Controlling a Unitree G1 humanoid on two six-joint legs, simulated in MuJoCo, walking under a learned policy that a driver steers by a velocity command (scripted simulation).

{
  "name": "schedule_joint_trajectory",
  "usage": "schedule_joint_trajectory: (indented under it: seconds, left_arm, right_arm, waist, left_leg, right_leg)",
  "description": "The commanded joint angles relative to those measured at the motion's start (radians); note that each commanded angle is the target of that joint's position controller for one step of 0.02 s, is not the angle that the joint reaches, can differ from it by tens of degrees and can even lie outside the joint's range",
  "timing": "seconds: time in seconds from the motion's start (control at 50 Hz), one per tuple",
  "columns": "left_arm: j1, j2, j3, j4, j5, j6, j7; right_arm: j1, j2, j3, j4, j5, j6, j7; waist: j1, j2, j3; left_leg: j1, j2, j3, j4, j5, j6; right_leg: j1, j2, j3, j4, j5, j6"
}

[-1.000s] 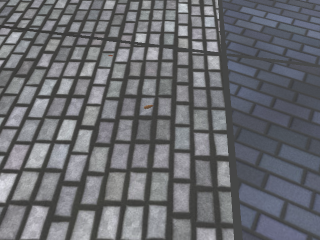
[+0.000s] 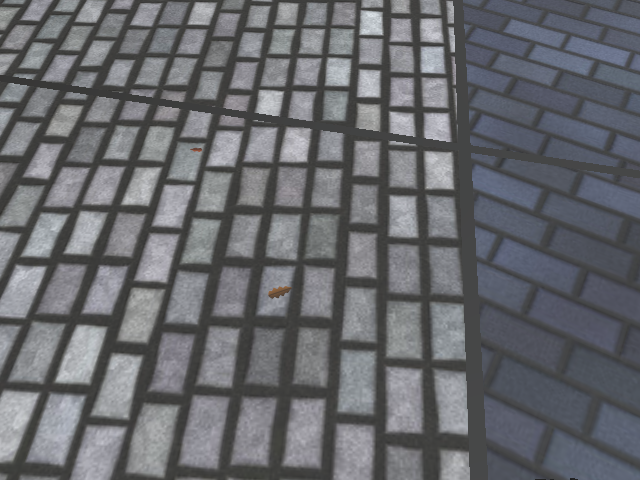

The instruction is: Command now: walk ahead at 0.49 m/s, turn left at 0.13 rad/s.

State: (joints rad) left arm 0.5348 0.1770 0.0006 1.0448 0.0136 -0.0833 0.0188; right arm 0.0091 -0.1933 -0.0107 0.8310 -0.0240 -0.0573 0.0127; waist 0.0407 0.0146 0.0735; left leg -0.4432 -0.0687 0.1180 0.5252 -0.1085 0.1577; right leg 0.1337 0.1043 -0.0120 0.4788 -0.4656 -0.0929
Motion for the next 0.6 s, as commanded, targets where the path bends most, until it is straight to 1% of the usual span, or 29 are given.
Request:
schedule_joint_trajectory:
  seconds: [0.02, 0.04, 0.06, 0.08, 0.1, 0.12, 0.14, 0.16, 0.18, 0.2, 0.24, 0.3, 0.34, 0.38, 0.42, 0.44, 0.46, 0.48, 0.5, 0.52, 0.54, 0.56, 0.58, 0.6]
  left_arm:
    - [0.078, 0.042, 0.015, -0.086, -0.005, -0.008, -0.012]
    - [-0.012, 0.130, 0.030, -0.095, 0.018, -0.008, -0.013]
    - [-0.120, 0.158, 0.038, -0.136, 0.018, -0.017, -0.019]
    - [-0.170, 0.159, 0.042, -0.149, 0.019, -0.023, -0.022]
    - [-0.178, 0.146, 0.042, -0.153, 0.022, -0.016, -0.024]
    - [-0.167, 0.122, 0.037, -0.159, 0.028, -0.001, -0.028]
    - [-0.168, 0.104, 0.033, -0.165, 0.029, 0.010, -0.030]
    - [-0.181, 0.096, 0.031, -0.174, 0.031, 0.018, -0.032]
    - [-0.211, 0.095, 0.031, -0.189, 0.031, 0.024, -0.033]
    - [-0.263, 0.100, 0.031, -0.210, 0.030, 0.029, -0.033]
    - [-0.383, 0.111, 0.032, -0.255, 0.026, 0.034, -0.033]
    - [-0.501, 0.114, 0.030, -0.297, 0.021, 0.038, -0.037]
    - [-0.567, 0.118, 0.028, -0.323, 0.019, 0.038, -0.039]
    - [-0.631, 0.119, 0.024, -0.351, 0.016, 0.035, -0.040]
    - [-0.674, 0.123, 0.020, -0.379, 0.011, 0.027, -0.041]
    - [-0.670, 0.129, 0.021, -0.386, 0.008, 0.021, -0.041]
    - [-0.638, 0.140, 0.023, -0.384, 0.005, 0.015, -0.040]
    - [-0.572, 0.155, 0.029, -0.369, 0.003, 0.008, -0.036]
    - [-0.456, 0.180, 0.041, -0.335, 0.001, 0.000, -0.026]
    - [-0.310, 0.227, 0.059, -0.300, 0.014, -0.015, -0.012]
    - [-0.128, 0.312, 0.078, -0.293, 0.042, -0.018, 0.007]
    - [-0.166, 0.366, 0.094, -0.294, 0.048, -0.001, 0.004]
    - [-0.231, 0.261, 0.083, -0.306, 0.034, 0.010, -0.002]
    - [-0.292, 0.179, 0.064, -0.317, 0.024, 0.009, -0.007]
  right_arm:
    - [0.476, -0.265, -0.081, 0.101, -0.026, 0.003, -0.016]
    - [0.390, -0.218, -0.081, 0.098, 0.024, 0.007, -0.001]
    - [0.289, -0.162, -0.067, 0.078, 0.029, 0.005, 0.003]
    - [0.253, -0.116, -0.057, 0.079, 0.022, -0.001, 0.008]
    - [0.257, -0.098, -0.050, 0.089, 0.017, -0.010, 0.005]
    - [0.267, -0.091, -0.045, 0.102, 0.017, -0.018, -0.002]
    - [0.284, -0.104, -0.046, 0.110, 0.018, -0.026, -0.004]
    - [0.304, -0.123, -0.051, 0.116, 0.019, -0.032, -0.006]
    - [0.320, -0.141, -0.055, 0.120, 0.020, -0.034, -0.007]
    - [0.336, -0.153, -0.057, 0.121, 0.022, -0.034, -0.008]
    - [0.383, -0.154, -0.057, 0.126, 0.023, -0.030, -0.007]
    - [0.457, -0.155, -0.058, 0.132, 0.022, -0.024, -0.007]
    - [0.500, -0.160, -0.060, 0.133, 0.019, -0.021, -0.011]
    - [0.530, -0.165, -0.061, 0.130, 0.011, -0.016, -0.015]
    - [0.543, -0.174, -0.065, 0.124, 0.003, -0.012, -0.021]
    - [0.533, -0.182, -0.068, 0.117, 0.001, -0.011, -0.025]
    - [0.507, -0.192, -0.072, 0.107, 0.001, -0.010, -0.030]
    - [0.468, -0.205, -0.077, 0.095, 0.002, -0.011, -0.031]
    - [0.441, -0.216, -0.080, 0.086, 0.006, -0.016, -0.025]
    - [0.420, -0.205, -0.079, 0.075, 0.017, -0.025, -0.015]
    - [0.421, -0.136, -0.062, 0.030, 0.031, -0.034, -0.013]
    - [0.537, -0.086, -0.055, 0.008, 0.060, -0.025, -0.016]
    - [0.506, -0.173, -0.067, 0.039, 0.024, -0.005, -0.026]
    - [0.430, -0.171, -0.071, 0.033, 0.011, -0.001, -0.015]
  waist:
    - [-0.119, 0.187, -0.318]
    - [-0.132, 0.062, -0.227]
    - [-0.097, 0.032, -0.075]
    - [-0.068, -0.025, -0.012]
    - [-0.035, -0.044, 0.009]
    - [-0.007, -0.035, 0.005]
    - [0.004, -0.025, -0.001]
    - [0.007, -0.020, -0.004]
    - [0.005, -0.010, -0.002]
    - [-0.003, 0.001, 0.010]
    - [-0.039, 0.014, 0.032]
    - [-0.090, 0.034, 0.011]
    - [-0.119, 0.044, -0.003]
    - [-0.141, 0.054, -0.005]
    - [-0.151, 0.066, -0.006]
    - [-0.141, 0.074, -0.009]
    - [-0.117, 0.082, -0.016]
    - [-0.079, 0.090, -0.035]
    - [-0.028, 0.073, -0.090]
    - [0.041, 0.018, -0.179]
    - [0.094, -0.103, -0.353]
    - [0.013, -0.337, -0.418]
    - [-0.010, -0.163, -0.279]
    - [-0.016, -0.064, -0.160]
  left_leg:
    - [0.787, 0.458, -0.799, -0.117, -0.064, 0.267]
    - [0.677, 0.408, -0.837, -0.255, -0.300, 0.269]
    - [0.511, 0.379, -0.702, -0.313, -0.347, 0.231]
    - [0.387, 0.338, -0.627, -0.348, -0.244, 0.198]
    - [0.306, 0.295, -0.555, -0.356, -0.126, 0.169]
    - [0.248, 0.261, -0.498, -0.367, -0.060, 0.149]
    - [0.221, 0.243, -0.460, -0.368, 0.004, 0.142]
    - [0.201, 0.229, -0.429, -0.370, 0.053, 0.142]
    - [0.182, 0.215, -0.405, -0.379, 0.063, 0.139]
    - [0.168, 0.204, -0.392, -0.391, 0.057, 0.134]
    - [0.181, 0.187, -0.389, -0.401, 0.074, 0.109]
    - [0.269, 0.171, -0.389, -0.362, 0.157, 0.063]
    - [0.342, 0.172, -0.404, -0.326, 0.208, 0.056]
    - [0.408, 0.178, -0.424, -0.284, 0.268, 0.063]
    - [0.456, 0.190, -0.448, -0.236, 0.327, 0.065]
    - [0.462, 0.197, -0.462, -0.214, 0.348, 0.058]
    - [0.448, 0.199, -0.471, -0.188, 0.370, 0.043]
    - [0.409, 0.192, -0.470, -0.144, 0.419, 0.022]
    - [0.376, 0.163, -0.460, -0.040, 0.485, 0.001]
    - [0.287, 0.102, -0.412, 0.152, 0.423, -0.022]
    - [0.144, 0.047, -0.329, 0.429, 0.081, -0.038]
    - [-0.142, -0.075, -0.225, 0.641, -0.469, -0.062]
    - [-0.224, 0.027, -0.228, 0.729, -0.385, -0.055]
    - [-0.213, 0.059, -0.223, 0.711, -0.282, -0.060]
  right_leg:
    - [-0.675, -0.003, 0.008, 0.945, -0.075, 0.023]
    - [-0.785, -0.058, 0.073, 0.949, 0.023, -0.003]
    - [-0.808, -0.109, 0.074, 0.882, 0.128, -0.007]
    - [-0.764, -0.136, 0.070, 0.814, 0.168, -0.002]
    - [-0.712, -0.158, 0.073, 0.762, 0.180, 0.012]
    - [-0.661, -0.171, 0.071, 0.710, 0.182, 0.033]
    - [-0.639, -0.176, 0.061, 0.667, 0.181, 0.049]
    - [-0.637, -0.179, 0.047, 0.628, 0.186, 0.063]
    - [-0.645, -0.183, 0.035, 0.583, 0.212, 0.077]
    - [-0.667, -0.189, 0.024, 0.533, 0.253, 0.091]
    - [-0.720, -0.193, 0.011, 0.421, 0.354, 0.113]
    - [-0.756, -0.176, 0.009, 0.304, 0.467, 0.127]
    - [-0.781, -0.160, 0.011, 0.257, 0.478, 0.131]
    - [-0.799, -0.142, 0.012, 0.211, 0.448, 0.131]
    - [-0.788, -0.122, 0.014, 0.155, 0.407, 0.125]
    - [-0.752, -0.115, 0.023, 0.118, 0.391, 0.118]
    - [-0.680, -0.106, 0.028, 0.073, 0.366, 0.107]
    - [-0.560, -0.088, 0.026, 0.028, 0.329, 0.092]
    - [-0.394, -0.064, 0.016, -0.023, 0.324, 0.071]
    - [-0.173, -0.129, 0.067, -0.055, 0.337, 0.035]
    - [0.071, -0.398, 0.315, -0.060, 0.159, -0.012]
    - [0.208, -0.579, 0.733, -0.177, 0.102, -0.125]
    - [0.078, -0.537, 0.701, -0.192, -0.006, -0.117]
    - [-0.056, -0.479, 0.533, -0.211, 0.052, -0.092]
